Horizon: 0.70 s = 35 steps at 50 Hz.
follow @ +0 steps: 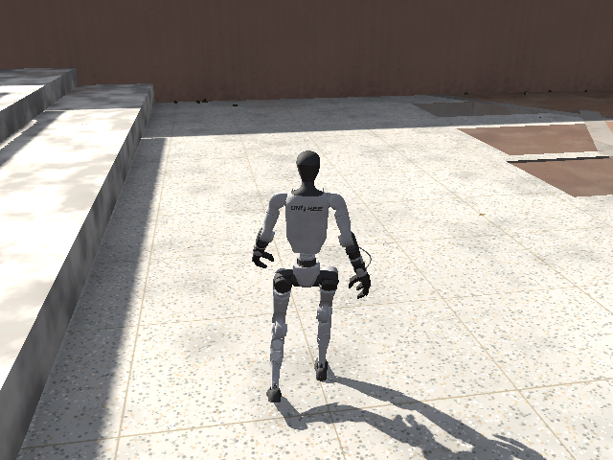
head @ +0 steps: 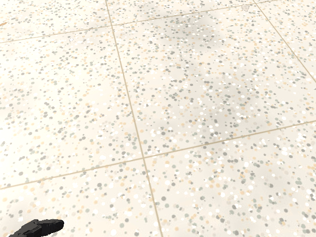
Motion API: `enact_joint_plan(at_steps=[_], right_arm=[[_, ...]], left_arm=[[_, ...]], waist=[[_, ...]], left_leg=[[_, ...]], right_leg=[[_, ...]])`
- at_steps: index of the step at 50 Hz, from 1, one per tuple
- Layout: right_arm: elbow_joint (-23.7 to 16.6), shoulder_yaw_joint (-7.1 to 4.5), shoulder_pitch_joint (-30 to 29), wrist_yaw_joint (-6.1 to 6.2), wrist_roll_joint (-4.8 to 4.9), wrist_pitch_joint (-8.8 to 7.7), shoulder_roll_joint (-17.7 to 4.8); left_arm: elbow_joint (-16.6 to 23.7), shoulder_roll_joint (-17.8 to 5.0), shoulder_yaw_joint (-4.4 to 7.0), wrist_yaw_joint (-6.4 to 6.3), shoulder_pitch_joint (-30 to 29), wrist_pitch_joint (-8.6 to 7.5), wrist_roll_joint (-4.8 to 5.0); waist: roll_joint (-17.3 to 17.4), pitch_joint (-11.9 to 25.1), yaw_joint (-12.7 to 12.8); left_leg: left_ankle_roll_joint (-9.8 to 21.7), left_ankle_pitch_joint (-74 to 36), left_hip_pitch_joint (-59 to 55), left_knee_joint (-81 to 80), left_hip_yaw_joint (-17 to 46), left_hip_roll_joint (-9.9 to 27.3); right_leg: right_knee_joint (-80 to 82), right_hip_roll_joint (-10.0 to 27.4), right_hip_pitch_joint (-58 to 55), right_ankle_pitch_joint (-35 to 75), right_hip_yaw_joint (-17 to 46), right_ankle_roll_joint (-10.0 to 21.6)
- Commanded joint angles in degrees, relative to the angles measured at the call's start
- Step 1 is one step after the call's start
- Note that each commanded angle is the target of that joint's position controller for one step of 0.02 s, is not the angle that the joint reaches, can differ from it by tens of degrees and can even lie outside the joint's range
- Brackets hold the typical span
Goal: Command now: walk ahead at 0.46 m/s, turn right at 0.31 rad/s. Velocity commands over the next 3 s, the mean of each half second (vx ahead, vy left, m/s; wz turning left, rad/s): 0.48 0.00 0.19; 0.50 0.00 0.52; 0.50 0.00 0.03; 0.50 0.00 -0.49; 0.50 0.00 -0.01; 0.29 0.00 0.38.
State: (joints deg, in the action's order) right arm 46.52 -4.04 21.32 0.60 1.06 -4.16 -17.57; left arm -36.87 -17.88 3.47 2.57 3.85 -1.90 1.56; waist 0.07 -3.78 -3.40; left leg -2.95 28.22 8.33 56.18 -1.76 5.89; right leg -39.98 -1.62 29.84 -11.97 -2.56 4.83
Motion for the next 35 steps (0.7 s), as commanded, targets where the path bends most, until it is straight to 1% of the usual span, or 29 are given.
enact_joint_plan(at_steps=[1,2,3,4,5,6,7,8,10,12,14,16,18,20,21,22,23,24,25,26,27,28,29,30,31,32,33,34,35], right_arm=[[-8.5,-0.57,-5.67,-0.36,2.36,-3.62,-7.8],[-7.74,-0.57,-6.12,0.12,1.05,-3.46,-7.41],[-6.82,-0.89,-4.3,0.15,0.41,-2.65,-7.28],[-5.87,-0.87,-2.35,-0.15,0.47,-1.62,-6.82],[-5.04,-0.77,-1.14,-0.27,0.46,-0.73,-5.87],[-4.61,-0.67,-0.87,-0.24,0.37,0.06,-5.21],[-4.73,-0.6,-1.86,-0.11,0.25,0.59,-4.83],[-5.08,-0.55,-3.53,-0.02,0.13,0.8,-4.53],[-5.8,-0.43,-6.49,-0.12,0.12,0.49,-3.91],[-6.27,-0.31,-8.74,-0.72,0.27,-0.17,-3.38],[-7.14,0.13,-11.76,-1.49,0.37,-0.53,-2.36],[-8.45,0.67,-14.82,-2.26,0.41,-0.66,-1.36],[-10.24,1.07,-17.71,-3.25,0.38,-0.8,-0.79],[-12.2,1.28,-19.81,-4.34,0.28,-0.96,-0.6],[-12.96,1.14,-19.69,-4.75,0.27,-0.92,-0.94],[-13.42,0.81,-18.75,-4.94,0.22,-0.71,-1.66],[-13.51,0.26,-16.57,-4.93,0.16,-0.39,-2.74],[-12.92,-0.69,-11.51,-4.72,0.18,-0.11,-4.74],[-11.46,-2.25,-3.16,-4.01,0.24,-0.02,-7.85],[-10.24,-3.65,5.42,-2.83,0.1,0.62,-12.02],[-11.28,-4.4,3.73,-2.37,0.47,0.41,-15.84],[-11.38,-3.03,5.22,-2.21,0.02,0.3,-10.82],[-11.61,-2.34,3.24,-1.97,-0.55,0.18,-8.48],[-11.92,-2.04,-0.79,-2.14,-0.44,0.03,-7.6],[-12.68,-1.5,-4.24,-2.06,-0.34,-0.1,-5.81],[-13.54,-1.22,-6.2,-1.85,-0.9,-0.02,-5.62],[-13.75,-1.28,-7.35,-1.69,-0.87,0.04,-5.78],[-13.54,-1.4,-7.74,-1.41,-0.64,-0.02,-6.26],[-13.18,-1.58,-7.59,-1.08,-0.55,-0.06,-7.0]], left_arm=[[-0.77,-9.51,2.67,-0.52,16.06,-1.52,-0.72],[-0.67,-7.35,1.89,-0.53,11.86,-1.88,-1.01],[-0.38,-5.39,1.21,-0.47,8.91,-2.31,-1.9],[-0.33,-4.73,1.06,-0.45,7.41,-2.66,-2.36],[-0.77,-4.6,1.11,-0.46,6.97,-3.29,-2.3],[-1.5,-4.76,1.15,-0.46,6.98,-3.92,-2.17],[-2.25,-5.03,1.25,-0.53,7.3,-4.4,-2.22],[-3.05,-5.01,1.29,-0.71,8.02,-4.66,-2.34],[-4.28,-4.72,1.19,-1.21,9.48,-4.72,-2.39],[-4.81,-5.08,1.1,-1.71,9.72,-4.75,-2.42],[-5.58,-5.75,1.13,-2.16,10.59,-4.67,-2.26],[-6.93,-6.13,1.21,-2.48,12.61,-4.26,-1.93],[-8.14,-6.48,1.37,-2.74,14.62,-3.32,-1.71],[-8.65,-7.17,1.61,-3.18,15.53,-2.02,-1.56],[-8.52,-7.82,1.76,-3.49,15.18,-1.41,-1.58],[-8.26,-8.65,1.95,-3.9,14.91,-0.88,-1.55],[-7.94,-9.48,2.13,-4.4,14.64,-0.39,-1.52],[-7.51,-10.27,2.25,-4.77,13.98,0.07,-1.69],[-6.94,-10.42,2.18,-5.0,12.6,0.2,-1.52],[-5.75,-8.6,1.26,-5.05,12.6,-0.59,-2.11],[-3.53,-0.38,-1.3,-3.53,18.59,-2.48,-2.93],[-2.97,-6.29,-0.32,-2.02,14.2,-5.16,-1.36],[-0.48,-7.96,0.08,-1.38,8.13,-6.28,1.02],[0.57,-6.51,-0.45,-1.41,6.49,-6.77,0.35],[0.11,-6.61,-0.08,-1.76,6.48,-6.45,-1.19],[-0.01,-6.67,0.13,-1.75,7.78,-5.79,-1.86],[-0.17,-6.52,0.22,-1.82,9.07,-5.11,-2.26],[-0.34,-5.75,0.01,-1.94,9.96,-4.55,-2.51],[-0.22,-4.89,-0.31,-2.15,9.57,-4.08,-2.57]], waist=[[-5.77,12.62,9.45],[-2.54,8.68,7.02],[-4.39,7.1,4.43],[-5.9,6.58,3.01],[-5.55,6.33,2.33],[-4.62,5.33,1.81],[-3.75,3.9,1.82],[-2.87,2.52,2.36],[-2.21,0.9,3.59],[-2.15,0.55,4.54],[-1.86,-0.31,5.9],[-1.29,-1.72,7.37],[-0.75,-2.58,8.55],[-0.76,-2.35,8.75],[-1.48,-1.32,7.95],[-2.89,0.66,6.89],[-4.63,3.09,5.23],[-5.95,6.43,2.16],[-5.12,10.84,-2.75],[0.5,16.95,-6.71],[16.02,22.93,-0.2],[7.5,27.45,-4.21],[4.09,18.7,-4.28],[-2.76,11.18,-0.87],[-3.71,8.33,1.3],[-1.84,6.27,3.08],[-0.82,5.4,4.28],[-0.08,4.92,4.94],[0.43,4.36,5.04]], left_leg=[[3.6,-4.27,38.23,21.22,5.84,-0.34],[3.99,-8.48,35.11,17.11,5.49,2.26],[4.36,-11.79,30.6,14.09,6.3,4.14],[4.32,-14.0,27.34,13.1,6.5,4.75],[3.95,-15.36,26.05,12.16,6.15,4.75],[3.47,-16.98,26.23,10.99,5.98,4.63],[2.96,-19.36,27.68,9.2,6.16,4.49],[2.5,-22.04,29.79,6.79,6.61,4.24],[2.13,-28.29,32.56,0.48,7.78,2.69],[2.45,-35.32,31.44,-7.2,7.49,0.73],[2.86,-39.1,30.63,-13.1,5.44,-0.31],[3.52,-39.35,31.94,-17.34,4.35,-0.82],[4.4,-36.64,34.98,-20.44,3.16,-1.39],[5.46,-31.66,36.62,-22.22,0.86,-2.49],[6.29,-28.48,35.08,-22.73,-0.91,-3.82],[7.27,-25.1,32.18,-22.34,-3.01,-5.66],[8.45,-21.6,28.37,-21.58,-4.73,-7.7],[9.93,-19.31,21.56,-21.26,-5.21,-9.42],[12.18,-21.91,8.7,-25.09,-4.1,-10.78],[15.97,-23.52,-9.69,-26.99,8.2,-3.1],[29.43,-19.3,-32.18,-30.51,42.04,12.84],[28.95,-12.58,-34.53,-36.72,48.7,13.39],[25.16,-13.29,-28.1,-37.81,39.2,11.21],[23.09,-19.3,-17.64,-39.12,32.75,8.71],[21.87,-25.23,-11.07,-39.91,28.11,6.43],[21.87,-29.63,-5.13,-41.32,25.6,4.83],[21.97,-31.61,-1.54,-42.51,24.26,3.83],[22.03,-34.16,1.57,-43.14,22.36,3.26],[21.79,-36.17,4.58,-43.41,20.17,2.53]], right_leg=[[25.4,20.19,-39.19,-16.76,37.01,12.14],[25.23,17.9,-30.62,-10.19,30.07,10.28],[26.28,15.48,-24.38,-4.35,24.38,9.24],[28.22,14.37,-20.62,-2.07,21.19,9.03],[29.78,13.98,-18.88,0.81,18.56,9.3],[31.07,13.65,-17.62,3.67,15.62,9.3],[32.18,13.36,-17.14,5.93,13.01,8.99],[32.81,13.03,-17.66,8.32,10.8,8.53],[33.28,11.91,-19.65,12.52,6.44,7.04],[33.59,10.85,-21.0,15.23,2.32,4.96],[34.62,11.24,-22.83,16.54,-0.06,3.56],[34.51,12.39,-26.87,19.16,-1.45,2.94],[32.48,13.89,-32.86,24.1,-2.53,2.73],[28.9,15.31,-37.99,32.28,-3.51,2.63],[25.93,15.53,-39.38,40.76,-4.34,2.36],[22.14,15.65,-40.48,51.5,-5.04,2.0],[17.27,15.73,-41.28,61.86,-5.56,1.68],[9.68,15.58,-40.31,67.78,-6.01,1.43],[-1.93,14.14,-34.94,65.26,-7.0,0.45],[-19.13,11.18,-21.32,45.59,-7.19,-1.15],[-43.45,-3.49,6.98,-16.32,-1.67,-6.13],[-47.08,-1.71,13.85,-18.07,10.89,-4.7],[-43.59,1.65,16.4,-13.97,11.28,-3.69],[-36.43,3.96,15.38,-10.89,9.92,-3.3],[-30.6,5.83,12.48,-9.3,9.21,-3.78],[-28.8,6.54,8.8,-8.53,8.8,-4.6],[-26.28,6.87,6.96,-8.04,8.28,-5.73],[-23.42,7.1,5.88,-7.47,7.23,-6.99],[-19.64,7.07,4.88,-6.35,6.29,-8.2]])
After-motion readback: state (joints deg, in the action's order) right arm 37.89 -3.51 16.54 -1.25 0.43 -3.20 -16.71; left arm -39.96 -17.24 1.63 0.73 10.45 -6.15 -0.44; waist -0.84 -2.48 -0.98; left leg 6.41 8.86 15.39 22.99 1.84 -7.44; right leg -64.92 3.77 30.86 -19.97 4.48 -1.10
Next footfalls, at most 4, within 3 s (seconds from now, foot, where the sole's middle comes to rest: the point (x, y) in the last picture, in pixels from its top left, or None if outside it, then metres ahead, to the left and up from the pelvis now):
0.50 left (132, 232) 0.45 0.12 -0.75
0.96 right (161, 159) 0.77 -0.02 -0.75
1.44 left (88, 144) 0.87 0.32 -0.75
1.96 right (125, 89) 1.22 0.15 -0.75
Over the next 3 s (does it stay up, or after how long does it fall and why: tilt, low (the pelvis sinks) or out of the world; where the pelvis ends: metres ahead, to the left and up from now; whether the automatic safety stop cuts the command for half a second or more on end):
stays up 1.60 0.31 0.01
